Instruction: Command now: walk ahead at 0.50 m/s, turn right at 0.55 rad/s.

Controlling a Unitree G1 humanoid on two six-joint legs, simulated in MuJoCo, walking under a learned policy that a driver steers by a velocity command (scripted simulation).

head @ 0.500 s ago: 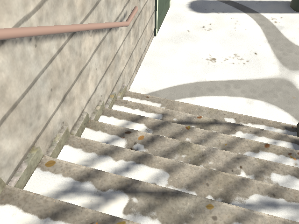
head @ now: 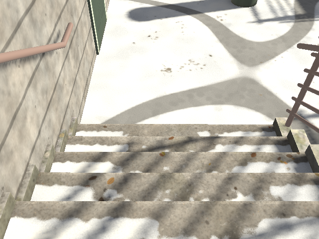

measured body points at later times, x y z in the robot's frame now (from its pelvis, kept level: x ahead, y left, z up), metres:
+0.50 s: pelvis +0.20 +0.01 -0.02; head +0.21 +0.01 +0.43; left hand +0.38 +0.17 -0.15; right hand -0.01 -0.10 -0.15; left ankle +0.07 +0.11 -0.72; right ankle +0.40 -0.20 -0.68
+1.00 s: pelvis +0.49 -0.10 -0.18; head +0.50 -0.09 +0.27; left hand +0.40 +0.13 -0.32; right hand +0.62 -0.34 -0.30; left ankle +0.70 +0.06 -0.84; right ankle +0.41 -0.17 -0.89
